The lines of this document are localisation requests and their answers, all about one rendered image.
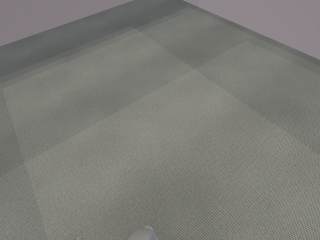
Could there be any robot left shin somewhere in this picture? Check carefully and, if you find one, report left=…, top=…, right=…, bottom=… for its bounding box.
left=144, top=226, right=154, bottom=232

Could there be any robot left thigh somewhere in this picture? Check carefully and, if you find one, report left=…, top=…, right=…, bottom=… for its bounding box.
left=125, top=228, right=159, bottom=240

